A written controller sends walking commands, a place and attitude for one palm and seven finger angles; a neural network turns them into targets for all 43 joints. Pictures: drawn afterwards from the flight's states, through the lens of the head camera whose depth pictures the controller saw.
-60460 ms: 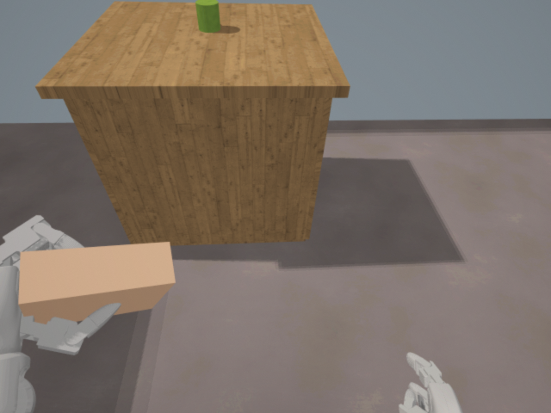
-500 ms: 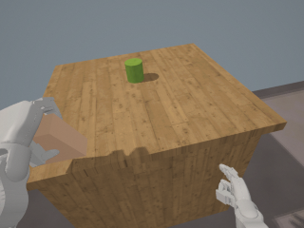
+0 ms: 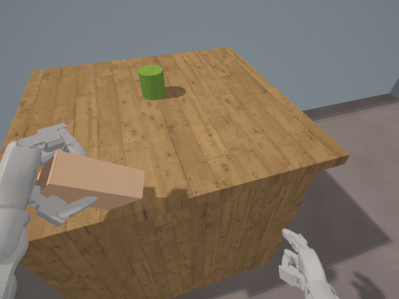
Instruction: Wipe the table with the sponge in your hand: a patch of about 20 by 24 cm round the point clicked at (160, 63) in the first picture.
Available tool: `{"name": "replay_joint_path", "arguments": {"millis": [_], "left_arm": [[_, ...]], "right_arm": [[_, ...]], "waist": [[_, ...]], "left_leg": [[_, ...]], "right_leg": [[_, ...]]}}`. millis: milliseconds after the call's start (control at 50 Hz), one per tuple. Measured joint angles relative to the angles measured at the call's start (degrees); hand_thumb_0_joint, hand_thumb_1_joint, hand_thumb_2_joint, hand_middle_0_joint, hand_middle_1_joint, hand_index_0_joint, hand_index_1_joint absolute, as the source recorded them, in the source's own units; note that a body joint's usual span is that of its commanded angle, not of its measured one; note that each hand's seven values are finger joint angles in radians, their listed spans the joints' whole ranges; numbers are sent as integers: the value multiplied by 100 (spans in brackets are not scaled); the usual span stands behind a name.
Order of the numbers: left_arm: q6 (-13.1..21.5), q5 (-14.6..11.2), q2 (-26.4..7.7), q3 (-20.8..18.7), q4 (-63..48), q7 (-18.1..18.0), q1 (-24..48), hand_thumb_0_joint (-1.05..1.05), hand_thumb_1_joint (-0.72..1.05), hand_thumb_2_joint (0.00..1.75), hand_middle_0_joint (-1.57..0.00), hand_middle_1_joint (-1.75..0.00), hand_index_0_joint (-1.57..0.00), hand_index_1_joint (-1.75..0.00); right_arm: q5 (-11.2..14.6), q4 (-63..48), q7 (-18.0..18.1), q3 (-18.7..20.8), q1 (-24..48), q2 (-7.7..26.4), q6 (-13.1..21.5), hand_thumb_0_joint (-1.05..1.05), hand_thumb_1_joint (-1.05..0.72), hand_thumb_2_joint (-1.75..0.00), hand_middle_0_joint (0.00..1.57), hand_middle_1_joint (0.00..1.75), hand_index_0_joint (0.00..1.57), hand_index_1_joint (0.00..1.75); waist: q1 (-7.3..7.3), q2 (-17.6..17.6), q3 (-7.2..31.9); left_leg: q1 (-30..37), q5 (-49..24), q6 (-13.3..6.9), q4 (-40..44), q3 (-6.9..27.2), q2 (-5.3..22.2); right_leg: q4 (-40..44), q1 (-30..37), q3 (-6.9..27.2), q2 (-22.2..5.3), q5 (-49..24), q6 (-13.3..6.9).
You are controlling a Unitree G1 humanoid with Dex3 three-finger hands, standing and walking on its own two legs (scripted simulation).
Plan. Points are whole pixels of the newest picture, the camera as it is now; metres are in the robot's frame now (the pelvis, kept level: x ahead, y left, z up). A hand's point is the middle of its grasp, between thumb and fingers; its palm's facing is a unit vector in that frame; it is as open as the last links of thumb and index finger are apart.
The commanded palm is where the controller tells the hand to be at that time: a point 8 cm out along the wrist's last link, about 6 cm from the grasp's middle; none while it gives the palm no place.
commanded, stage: step back with the hand held close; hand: left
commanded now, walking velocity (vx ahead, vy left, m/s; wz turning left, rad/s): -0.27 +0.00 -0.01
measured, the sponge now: (102, 187) +0.24 +0.20 +0.16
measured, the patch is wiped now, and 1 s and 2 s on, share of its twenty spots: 1.00 1.00 1.00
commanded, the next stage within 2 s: stop stepping back and stand still in 0.96 s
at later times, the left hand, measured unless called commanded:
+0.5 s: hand (41, 186) +0.18 +0.23 +0.24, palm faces +0.34 -0.76 -0.55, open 9.0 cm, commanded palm +0.11 +0.30 +0.28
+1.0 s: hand out of the picture +0.01 +0.24 +0.24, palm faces +0.34 -0.84 -0.43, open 9.0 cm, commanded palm -0.04 +0.31 +0.28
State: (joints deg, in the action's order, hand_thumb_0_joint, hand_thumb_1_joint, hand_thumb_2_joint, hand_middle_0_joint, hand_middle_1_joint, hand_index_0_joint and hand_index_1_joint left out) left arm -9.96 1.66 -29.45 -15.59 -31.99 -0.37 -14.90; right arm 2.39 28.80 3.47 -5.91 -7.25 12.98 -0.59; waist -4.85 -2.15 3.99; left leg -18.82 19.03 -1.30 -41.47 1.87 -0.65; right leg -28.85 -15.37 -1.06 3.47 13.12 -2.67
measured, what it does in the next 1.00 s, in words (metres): walks backwards: left foot, then left foot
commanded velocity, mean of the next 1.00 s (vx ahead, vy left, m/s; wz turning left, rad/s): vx -0.32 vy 0.00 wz -0.03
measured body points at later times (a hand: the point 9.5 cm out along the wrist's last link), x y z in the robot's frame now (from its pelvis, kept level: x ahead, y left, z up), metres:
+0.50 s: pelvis -0.04 +0.02 -0.01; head +0.00 +0.04 +0.43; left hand +0.15 +0.27 +0.26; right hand +0.12 -0.22 -0.10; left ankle -0.03 +0.14 -0.73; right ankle +0.02 -0.10 -0.73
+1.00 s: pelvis -0.20 +0.03 -0.02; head -0.15 +0.07 +0.43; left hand -0.01 +0.28 +0.26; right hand -0.02 -0.21 -0.08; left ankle -0.20 +0.16 -0.74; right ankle -0.09 -0.09 -0.71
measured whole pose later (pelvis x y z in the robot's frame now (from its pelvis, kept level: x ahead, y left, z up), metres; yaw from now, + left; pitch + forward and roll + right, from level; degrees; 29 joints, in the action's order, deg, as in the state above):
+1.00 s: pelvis -0.20 +0.03 -0.02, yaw +0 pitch +2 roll +1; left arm 9.9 -5.4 -31.1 -29.6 -51.4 -6.8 -22.5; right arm 1.2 32.9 2.5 0.3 -8.7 10.4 3.6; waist 1.1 7.1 -4.5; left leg -21.1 21.1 1.0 -40.0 -2.9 2.2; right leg -46.9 -34.7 1.9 0.0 19.9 0.9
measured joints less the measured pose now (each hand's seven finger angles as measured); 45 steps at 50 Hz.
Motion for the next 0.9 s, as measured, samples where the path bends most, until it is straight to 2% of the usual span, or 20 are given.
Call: {"name": "replay_joint_path", "arguments": {"millis": [40, 80, 120, 200, 300, 360, 400, 460, 480, 520, 540, 580, 620, 660, 700, 740, 780, 820, 860, 900], "left_arm": [[408, -365, 82, -177, -485, -227, -234, -2, -45, 110, -80, -142, -87, -142], [789, -541, 88, -432, -928, -415, -254, -2, -45, 110, -80, -142, -88, -142], [1094, -567, 13, -828, -1233, -576, -231, -2, -46, 110, -80, -142, -88, -142], [1572, -560, -277, -1683, -1324, -736, -194, -2, -46, 110, -80, -142, -88, -142], [1841, -606, -384, -2011, -822, -720, -204, -2, -46, 110, -80, -143, -87, -143], [1896, -658, -338, -2004, -743, -686, -594, -2, -45, 110, -80, -143, -87, -143], [1948, -686, -289, -1917, -867, -665, -949, -2, -45, 110, -80, -143, -87, -143], [1991, -682, -248, -1745, -1282, -649, -1327, -2, -46, 110, -80, -143, -87, -143], [2020, -673, -254, -1707, -1427, -655, -1365, -2, -46, 110, -80, -143, -87, -143], [2079, -659, -256, -1692, -1643, -688, -1345, -2, -46, 110, -80, -143, -88, -142], [2102, -643, -247, -1714, -1694, -711, -1277, -2, -46, 110, -81, -142, -88, -142], [2138, -597, -176, -1756, -1643, -771, -954, -2, -46, 110, -81, -142, -88, -142], [2176, -554, -54, -1748, -1325, -827, -409, -2, -46, 110, -81, -142, -88, -142], [2140, -528, 65, -1726, -807, -851, 196, -2, -46, 110, -81, -142, -88, -142], [2054, -521, 230, -1667, -251, -839, 727, -2, -46, 110, -81, -142, -88, -142], [1945, -520, 461, -1473, 157, -795, 1072, -2, -46, 110, -80, -143, -88, -143], [1828, -550, 601, -1203, 234, -723, 1100, -2, -46, 110, -80, -143, -87, -143], [1769, -591, 654, -993, -4, -617, 707, -2, -46, 110, -80, -143, -87, -143], [1740, -612, 609, -873, -446, -523, 123, -2, -46, 110, -80, -143, -87, -143], [1759, -628, 433, -868, -996, -485, -412, -2, -46, 110, -80, -143, -87, -143]], "right_arm": [[-51, 3, -2, -10, -272, 3, 9, 1, -91, -90, 20, 30, 20, 30], [-106, 111, 12, 82, -433, 38, 33, 1, -91, -90, 20, 30, 20, 30], [-126, 222, -20, 216, -592, 57, 40, 1, -91, -90, 20, 30, 20, 30], [-152, 518, -146, 437, -806, 101, 50, 2, -91, -90, 20, 30, 20, 30], [-37, 730, -240, 544, -730, 51, 8, 2, -91, -90, 20, 30, 19, 30], [25, 632, -262, 563, -553, -38, 25, 2, -91, -90, 20, 30, 20, 30], [28, 546, -236, 578, -449, -77, 73, 2, -91, -90, 20, 30, 20, 30], [-9, 462, -159, 593, -342, -85, 186, 2, -91, -90, 20, 30, 20, 30], [-38, 469, -119, 604, -300, -89, 232, 2, -91, -90, 20, 30, 20, 30], [-80, 473, -67, 621, -261, -115, 323, 2, -91, -90, 20, 30, 19, 30], [-104, 459, -54, 627, -275, -123, 384, 2, -91, -90, 20, 30, 19, 30], [-159, 457, -33, 632, -303, -132, 528, 2, -91, -90, 20, 30, 19, 30], [-157, 498, -52, 621, -299, -138, 644, 2, -91, -90, 20, 30, 19, 30], [-104, 531, -103, 577, -261, -154, 671, 2, -91, -90, 20, 30, 20, 30], [-58, 515, -145, 502, -168, -141, 639, 2, -91, -90, 20, 30, 20, 30], [-17, 506, -171, 460, -43, -93, 559, 1, -91, -90, 20, 30, 20, 30], [44, 511, -189, 465, 48, -140, 462, 2, -91, -90, 20, 30, 20, 30], [66, 430, -210, 435, 91, -207, 330, 2, -91, -90, 20, 30, 20, 30], [32, 267, -212, 400, 83, -242, 222, 2, -91, -90, 20, 30, 20, 30], [-11, 134, -188, 413, 31, -224, 212, 2, -91, -90, 20, 30, 20, 30]], "waist": [[244, 172, 21], [434, 314, -138], [483, 424, -360], [606, 321, -588], [794, 15, -733], [904, 27, -774], [963, 46, -747], [962, 122, -675], [936, 201, -664], [756, 391, -648], [635, 439, -609], [420, 412, -513], [257, 281, -445], [149, 155, -399], [117, -28, -411], [231, -303, -486], [342, -202, -535], [476, 58, -537], [667, 287, -532], [813, 459, -543]], "left_leg": [[207, -11, -1, 378, 42, 65], [184, 392, 45, 540, 100, 14], [115, 110, -29, 527, 22, -73], [135, 64, -72, 697, -34, -147], [-24, -141, 8, 627, 22, -89], [-308, -251, 122, 243, -70, -59], [-448, 43, 127, 19, -101, 38], [-429, 55, 92, 184, -50, 240], [-453, -31, 90, 234, -59, 204], [-480, -95, 90, 250, -147, 90], [-483, -126, 86, 281, -194, 69], [-486, -222, 74, 377, -231, 82], [-460, -359, 78, 492, -197, 135], [-432, -480, 115, 555, -167, 187], [-497, -508, 170, 409, -110, 287], [-717, -111, 170, -91, 65, 416], [-1027, 415, 206, -1186, 77, 267], [-1145, 540, 225, -1984, -64, 169], [-997, 550, 229, -1989, -204, 207], [-640, 589, 203, -1203, -266, 295]], "right_leg": [[-174, -227, -77, 42, 95, 10], [-392, -435, -131, -19, 199, 56], [-470, -517, -45, -100, 110, 101], [-328, -503, 17, -174, 175, 160], [37, -432, -51, -125, -130, 145], [-49, -575, -10, -119, -187, 127], [-196, -716, -6, -106, -172, 133], [-484, -963, -52, -128, -115, 175], [-600, -1050, -51, -191, -90, 202], [-761, -1141, 31, -312, -23, 281], [-935, -1173, 66, -335, 250, 300], [-1471, -1209, 108, -311, 928, 326], [-1602, -1036, 117, -248, 1184, 343], [-1080, -652, 96, -231, 936, 363], [-427, -319, 31, -167, 204, 325], [-295, -272, -141, -7, -70, 221], [-305, -377, -141, -81, -135, 181], [-314, -567, -16, -206, -246, 197], [-323, -801, 69, -298, -389, 230], [-394, -1104, 87, -361, -512, 271]]}}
